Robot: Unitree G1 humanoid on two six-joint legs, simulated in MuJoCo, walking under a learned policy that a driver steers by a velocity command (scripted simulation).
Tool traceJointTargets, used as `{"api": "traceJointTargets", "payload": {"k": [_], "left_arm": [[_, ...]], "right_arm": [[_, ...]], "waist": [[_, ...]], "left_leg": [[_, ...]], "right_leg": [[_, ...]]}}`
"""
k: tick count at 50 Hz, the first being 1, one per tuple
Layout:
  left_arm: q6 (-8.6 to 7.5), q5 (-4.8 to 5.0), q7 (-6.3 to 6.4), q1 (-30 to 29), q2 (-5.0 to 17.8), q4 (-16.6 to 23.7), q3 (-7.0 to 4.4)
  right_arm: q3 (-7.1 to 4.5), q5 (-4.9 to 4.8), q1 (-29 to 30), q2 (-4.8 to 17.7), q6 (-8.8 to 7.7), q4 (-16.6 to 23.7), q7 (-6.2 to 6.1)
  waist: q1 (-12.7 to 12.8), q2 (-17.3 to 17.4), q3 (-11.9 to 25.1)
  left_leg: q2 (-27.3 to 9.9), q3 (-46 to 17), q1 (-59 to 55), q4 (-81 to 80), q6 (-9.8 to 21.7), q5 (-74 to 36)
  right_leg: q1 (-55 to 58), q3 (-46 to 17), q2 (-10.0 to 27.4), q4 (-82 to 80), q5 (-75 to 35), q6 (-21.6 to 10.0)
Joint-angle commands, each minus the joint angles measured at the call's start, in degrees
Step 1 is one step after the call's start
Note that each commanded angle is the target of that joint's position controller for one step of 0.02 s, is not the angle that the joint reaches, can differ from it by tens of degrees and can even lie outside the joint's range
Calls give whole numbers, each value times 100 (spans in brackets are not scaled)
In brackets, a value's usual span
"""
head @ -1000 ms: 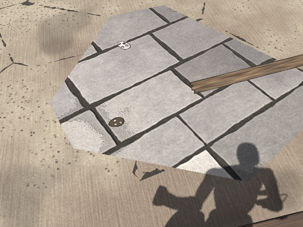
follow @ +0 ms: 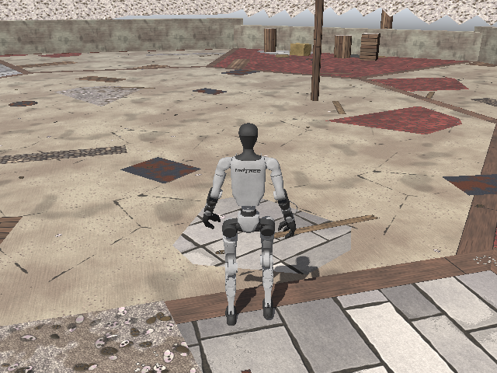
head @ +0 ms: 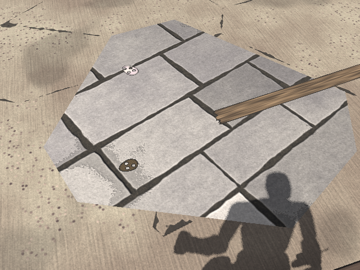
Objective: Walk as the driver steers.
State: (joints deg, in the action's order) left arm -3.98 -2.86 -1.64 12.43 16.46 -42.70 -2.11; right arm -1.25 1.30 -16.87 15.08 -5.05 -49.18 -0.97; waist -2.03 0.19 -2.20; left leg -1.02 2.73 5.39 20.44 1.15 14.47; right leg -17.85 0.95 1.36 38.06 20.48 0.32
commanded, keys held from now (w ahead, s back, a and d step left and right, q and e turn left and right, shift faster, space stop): no key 1.00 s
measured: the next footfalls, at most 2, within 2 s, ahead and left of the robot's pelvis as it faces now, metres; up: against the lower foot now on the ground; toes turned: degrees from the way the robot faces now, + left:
right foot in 0.04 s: +0.07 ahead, -0.13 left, +0.00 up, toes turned -1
left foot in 1.36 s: +0.12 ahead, +0.13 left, +0.00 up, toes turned +2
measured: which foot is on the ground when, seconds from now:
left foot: down 0.00-1.00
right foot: up 0.00-0.02, down 0.04-1.00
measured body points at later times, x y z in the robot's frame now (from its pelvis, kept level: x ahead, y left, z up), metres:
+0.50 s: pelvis +0.04 -0.03 -0.01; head +0.06 -0.04 +0.44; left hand +0.21 +0.24 -0.10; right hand +0.16 -0.31 -0.13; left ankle +0.00 +0.11 -0.75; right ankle +0.03 -0.13 -0.75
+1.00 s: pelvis +0.03 -0.04 -0.01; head +0.05 -0.04 +0.44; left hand +0.17 +0.25 -0.11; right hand +0.14 -0.32 -0.13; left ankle +0.00 +0.11 -0.75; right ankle +0.03 -0.13 -0.75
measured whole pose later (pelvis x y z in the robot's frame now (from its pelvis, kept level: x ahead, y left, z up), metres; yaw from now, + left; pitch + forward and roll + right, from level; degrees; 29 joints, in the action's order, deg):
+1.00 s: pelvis +0.03 -0.04 -0.01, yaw -1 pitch -2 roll +0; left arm -3.8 0.2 -4.9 9.5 18.9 -48.8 -3.3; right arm -1.4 0.3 -4.5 18.3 -2.6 -58.0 1.9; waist -1.5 0.6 -3.8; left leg -4.5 3.8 6.5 26.0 -2.8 17.3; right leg -10.3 1.2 -2.4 26.6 14.4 -2.7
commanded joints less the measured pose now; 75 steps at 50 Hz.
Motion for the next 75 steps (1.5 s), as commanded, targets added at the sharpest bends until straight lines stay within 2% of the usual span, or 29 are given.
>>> {"api": "traceJointTargets", "payload": {"k": [1, 2, 3, 4, 5, 6, 8, 10, 12, 14, 17, 31, 52, 54, 55, 57, 59, 61, 63, 64, 65, 67, 68, 69, 70, 71, 72, 73, 75], "left_arm": [[-122, 339, -319, 185, 353, 118, -66], [-190, 330, -313, 282, 629, 215, -133], [-297, 259, -244, 564, 1142, 289, -233], [-332, 328, -250, 388, 1221, 384, -177], [-264, 299, -219, 234, 957, 372, -183], [-240, 380, -216, -96, 880, 424, -162], [-143, 464, -321, -534, 706, 533, -117], [-93, 379, -485, -671, 634, 553, -124], [-112, 255, -409, -413, 798, 542, -214], [-158, 263, -319, -466, 816, 537, -232], [-156, 306, -313, -351, 790, 445, -253], [-114, 319, -310, -464, 1005, 136, -349], [-48, 306, -315, -356, 1107, -401, -314], [-15, 162, -205, 195, 1514, -584, -498], [-18, 58, -111, 597, 1529, -714, -533], [-67, 46, 120, 940, 1083, -792, -405], [-148, 5, 317, 943, 630, -787, -192], [-200, 15, 433, 491, 610, -716, -112], [-157, 92, 440, -52, 897, -611, -141], [-82, 77, 376, -155, 1026, -604, -153], [27, -7, 270, -203, 1154, -604, -174], [125, -173, 61, 46, 1081, -790, -168], [88, -251, 0, 332, 675, -943, -79], [-32, -218, -99, -47, 133, -559, 58], [-163, -200, -89, -587, 49, -476, 41], [-251, -160, -16, -427, 147, -582, 28], [-278, -186, 51, -110, 443, -801, -63], [-255, -234, 96, 10, 322, -829, -57], [-146, -227, 29, -79, 36, -765, 23]], "right_arm": [[-255, 89, 1330, 1239, 59, 555, 211], [-189, 141, 962, 998, 34, 376, 300], [-94, 58, 316, 571, -14, 233, 367], [-6, -85, -212, 218, -121, 247, 336], [-124, -96, 318, 598, -104, 305, 235], [-122, -90, 517, 622, -34, 355, 173], [-88, -100, 161, 525, 76, 180, 151], [-26, -160, 177, 556, 103, 184, 179], [-95, -132, 504, 874, 92, 223, 249], [-87, -144, 811, 826, 79, 268, 266], [-56, -163, 798, 806, 105, 178, 282], [-128, -132, 1203, 1051, 159, -153, 280], [-170, -96, 1449, 1114, 194, -718, 276], [-278, 31, 1308, 1355, 225, -777, 209], [-300, 119, 1390, 1314, 215, -758, 163], [-200, 226, 1487, 874, 105, -695, 104], [-160, 287, 1540, 718, -3, -564, 68], [-177, 347, 1365, 701, -20, -461, 87], [-187, 331, 1033, 634, 12, -563, 144], [-185, 249, 900, 581, -1, -672, 221], [-163, 178, 677, 546, -52, -776, 313], [-147, 102, 169, 601, -242, -845, 366], [-217, 178, -412, 872, -360, -919, 306], [-410, 257, -1245, 1663, -459, -922, 161], [-333, 418, -1648, 1448, -472, -1023, 113], [-252, 404, -1045, 1086, -464, -896, 111], [-157, 345, -585, 693, -377, -717, 101], [-54, 303, -512, 464, -339, -661, 95], [78, 335, -353, 147, -287, -559, 22]], "waist": [[572, 330, 106], [585, 322, 318], [463, -335, 719], [51, -1072, 1113], [211, -718, 724], [77, -562, 579], [-223, -417, 417], [-233, -237, 381], [69, -101, 388], [101, -94, 549], [99, -110, 706], [61, 43, 434], [57, 20, 239], [281, -192, 33], [465, -442, -191], [623, -863, -425], [665, -838, -307], [402, -536, -288], [40, -354, -371], [-68, -351, -403], [-125, -239, -434], [-183, -197, -322], [-338, 210, -89], [-622, 1492, 81], [-959, 1089, -486], [-519, 750, -790], [-287, 372, -578], [-113, 283, -526], [150, 217, -618]], "left_leg": [[-748, -661, 1375, -227, 743, -865], [-780, -748, 1650, -38, 662, -934], [-378, -377, 1547, 718, 184, -483], [-45, -88, 1702, 1343, -351, 517], [-168, -133, 1659, 1532, -494, 954], [-265, -63, 1478, 1572, -569, 876], [-431, -67, 979, 1111, -654, 290], [-390, -87, 531, 668, -532, -607], [-287, -28, 842, 675, -195, -684], [-334, -57, 877, 712, -215, -1131], [-372, -56, 740, 837, -317, -1325], [-398, 22, 559, 557, -304, -867], [-406, 65, 504, 147, -250, -645], [-278, 135, 921, 354, -74, 860], [-269, 103, 1420, 720, 24, 1281], [-266, -89, 2143, 1572, 211, 1118], [-458, -538, 2452, 2721, 352, 1746], [-429, -478, 2062, 2746, 338, 1763], [-225, -91, 822, 1762, 224, 1229], [-68, 89, 206, 1252, 159, 579], [66, 126, -304, 695, 92, -223], [111, -5, -1014, 360, 62, -314], [-345, -570, -1426, 218, 248, -266], [-1795, -3194, -1956, -707, 1539, 264], [-2131, -4069, -2003, -1342, 1937, 1124], [-2055, -3497, -1808, -1369, 1705, 1644], [-1802, -2878, -1548, -1383, 1527, 1529], [-1629, -2436, -1278, -1454, 1438, 1046], [-1319, -1677, -645, -1648, 1209, -239]], "right_leg": [[1721, 322, -339, -1599, -1905, 98], [2201, 155, -174, -1367, -2222, -130], [2555, -647, 714, -1304, -4444, -886], [2615, -2045, 1830, -1372, -5402, -1926], [2089, -1973, 1710, -1478, -4657, -1860], [1687, -1544, 1384, -1469, -3897, -1488], [1105, -1210, 1040, -1372, -3329, -1071], [626, -953, 635, -1323, -2201, -729], [989, -633, 294, -1261, -2079, -578], [1304, -590, 308, -984, -3100, -562], [1414, -521, 290, -785, -3991, -515], [1091, -450, 84, -1143, -2472, -455], [1273, -515, 68, -1590, -1968, -503], [1392, -876, 267, -2054, 279, -901], [1514, -1511, 668, -2466, 1478, -1253], [1864, -2794, 1644, -3074, 1998, -1780], [1977, -2945, 1953, -3338, 1438, -1735], [1658, -2182, 1566, -3418, 1046, -1326], [850, -1210, 1016, -3323, 847, -1009], [433, -962, 843, -3184, 791, -1016], [119, -902, 803, -2982, 923, -1103], [-250, -955, 804, -2281, 886, -1288], [-464, -792, 511, -1167, 764, -1107], [-1717, -187, -438, 669, 1190, -527], [-2762, -1217, -438, 1646, 1252, -628], [-3166, -1262, -181, 2418, 673, -704], [-2894, -915, -3, 2745, 337, -716], [-2588, -817, 141, 2655, 3, -747], [-2121, -650, 358, 2293, -812, -689]]}}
